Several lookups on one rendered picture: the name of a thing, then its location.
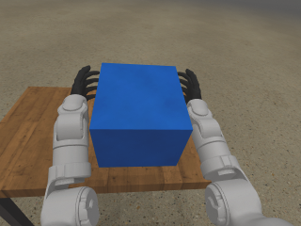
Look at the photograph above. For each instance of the right robot hand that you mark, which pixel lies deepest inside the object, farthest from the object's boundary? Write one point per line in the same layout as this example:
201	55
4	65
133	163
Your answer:
192	90

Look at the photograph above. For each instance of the robot left forearm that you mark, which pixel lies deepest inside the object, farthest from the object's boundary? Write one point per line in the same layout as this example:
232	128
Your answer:
70	146

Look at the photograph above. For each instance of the robot right forearm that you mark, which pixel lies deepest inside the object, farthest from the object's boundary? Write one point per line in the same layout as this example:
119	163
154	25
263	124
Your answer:
217	163

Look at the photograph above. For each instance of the robot right upper arm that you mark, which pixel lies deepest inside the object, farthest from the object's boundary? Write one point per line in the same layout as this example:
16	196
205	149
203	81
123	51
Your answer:
235	202

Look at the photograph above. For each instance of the table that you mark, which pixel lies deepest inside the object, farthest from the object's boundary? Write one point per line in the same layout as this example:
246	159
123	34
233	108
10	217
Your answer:
26	154

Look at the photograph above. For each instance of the robot left upper arm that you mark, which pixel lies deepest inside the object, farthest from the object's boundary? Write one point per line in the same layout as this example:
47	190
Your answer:
77	206

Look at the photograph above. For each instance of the carton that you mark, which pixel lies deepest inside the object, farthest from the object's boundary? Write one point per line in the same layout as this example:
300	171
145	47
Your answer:
139	117

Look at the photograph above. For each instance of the left robot hand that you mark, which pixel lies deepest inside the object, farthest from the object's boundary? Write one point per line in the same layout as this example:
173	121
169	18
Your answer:
79	86

